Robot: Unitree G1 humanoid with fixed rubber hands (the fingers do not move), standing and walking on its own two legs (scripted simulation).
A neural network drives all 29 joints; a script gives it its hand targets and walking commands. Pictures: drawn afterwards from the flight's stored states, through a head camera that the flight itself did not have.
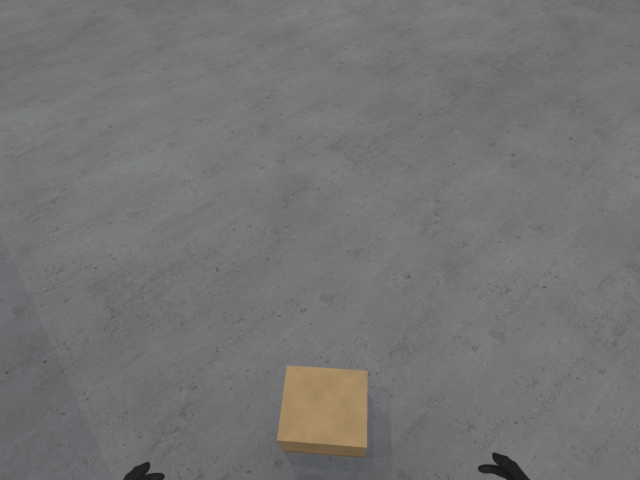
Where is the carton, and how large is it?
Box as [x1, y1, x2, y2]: [277, 365, 366, 457]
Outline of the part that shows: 287,365 277,435 277,441 283,451 363,457 366,448 366,371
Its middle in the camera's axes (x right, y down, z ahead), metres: +0.01 +0.47 +1.10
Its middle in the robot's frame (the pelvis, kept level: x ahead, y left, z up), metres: +0.38 +0.01 -0.69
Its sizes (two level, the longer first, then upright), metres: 0.228 0.194 0.153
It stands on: the floor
